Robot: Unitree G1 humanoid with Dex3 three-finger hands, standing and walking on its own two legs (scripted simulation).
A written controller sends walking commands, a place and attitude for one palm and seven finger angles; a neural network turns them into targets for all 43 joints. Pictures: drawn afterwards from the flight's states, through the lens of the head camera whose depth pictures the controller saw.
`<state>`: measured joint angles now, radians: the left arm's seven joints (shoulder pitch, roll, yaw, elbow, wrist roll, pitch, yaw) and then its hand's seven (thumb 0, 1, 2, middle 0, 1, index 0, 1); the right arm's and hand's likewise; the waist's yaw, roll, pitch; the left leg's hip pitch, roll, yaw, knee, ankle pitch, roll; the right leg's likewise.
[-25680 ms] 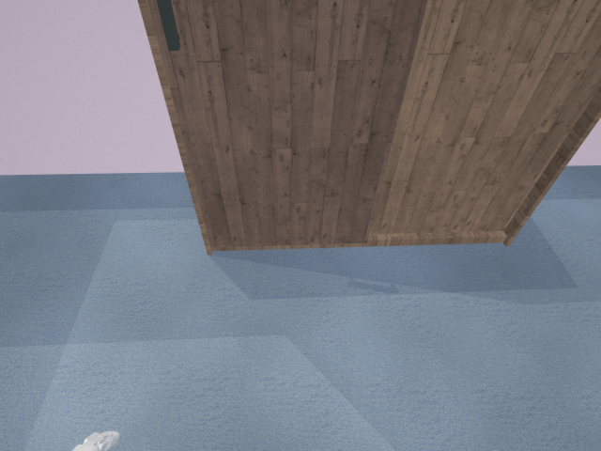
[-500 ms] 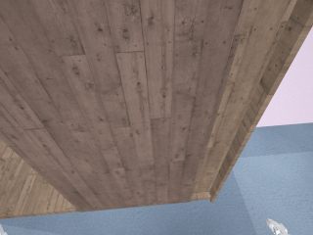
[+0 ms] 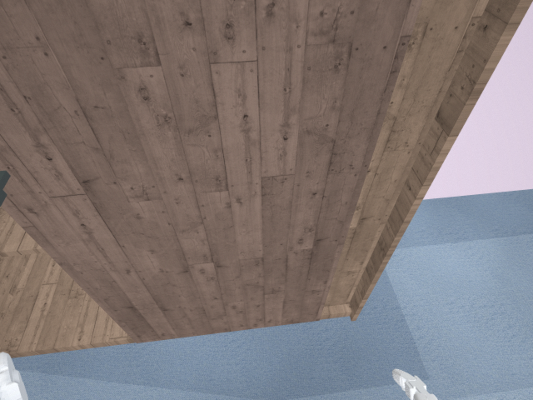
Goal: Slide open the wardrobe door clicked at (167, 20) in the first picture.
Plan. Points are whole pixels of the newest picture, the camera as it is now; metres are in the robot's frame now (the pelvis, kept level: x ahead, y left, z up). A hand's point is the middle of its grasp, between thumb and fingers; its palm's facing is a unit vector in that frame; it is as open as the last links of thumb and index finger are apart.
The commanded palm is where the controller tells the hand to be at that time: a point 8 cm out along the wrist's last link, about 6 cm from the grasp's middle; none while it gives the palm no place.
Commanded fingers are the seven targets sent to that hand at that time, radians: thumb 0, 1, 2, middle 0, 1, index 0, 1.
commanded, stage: stop walking and hold the door there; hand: left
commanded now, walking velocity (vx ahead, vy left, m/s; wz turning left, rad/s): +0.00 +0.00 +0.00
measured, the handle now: out of the picture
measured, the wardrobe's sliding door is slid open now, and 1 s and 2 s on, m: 0.51 0.51 0.50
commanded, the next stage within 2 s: loosen the grip on the handle in 1.38 s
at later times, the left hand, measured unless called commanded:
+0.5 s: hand out of the picture +0.34 +0.41 +0.21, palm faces +0.60 -0.76 -0.25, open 7.2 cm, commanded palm +0.29 +0.44 +0.17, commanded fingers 0.00 0.90 0.90 -0.45 -1.40 -0.45 -1.40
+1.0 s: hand out of the picture +0.34 +0.41 +0.20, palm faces +0.49 -0.86 -0.16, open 6.0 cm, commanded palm +0.30 +0.43 +0.17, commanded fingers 0.00 0.90 0.90 -0.45 -1.40 -0.45 -1.40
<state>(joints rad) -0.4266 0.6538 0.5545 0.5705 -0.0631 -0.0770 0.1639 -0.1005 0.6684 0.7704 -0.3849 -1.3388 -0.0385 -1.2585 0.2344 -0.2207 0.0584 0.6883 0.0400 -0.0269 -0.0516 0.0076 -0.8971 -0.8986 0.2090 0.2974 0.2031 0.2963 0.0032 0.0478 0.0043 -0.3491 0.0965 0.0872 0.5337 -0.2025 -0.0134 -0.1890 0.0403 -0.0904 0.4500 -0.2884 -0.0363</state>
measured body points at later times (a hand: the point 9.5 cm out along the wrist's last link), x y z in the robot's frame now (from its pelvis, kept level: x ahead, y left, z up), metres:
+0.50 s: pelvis -0.02 +0.06 +0.00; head +0.00 +0.04 +0.45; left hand +0.30 +0.45 +0.22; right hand +0.10 -0.23 -0.11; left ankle +0.00 +0.18 -0.72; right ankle -0.03 -0.09 -0.74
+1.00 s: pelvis -0.06 +0.11 +0.00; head +0.00 +0.11 +0.44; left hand +0.31 +0.45 +0.21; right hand +0.12 -0.10 -0.12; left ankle +0.00 +0.21 -0.74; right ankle -0.06 +0.02 -0.74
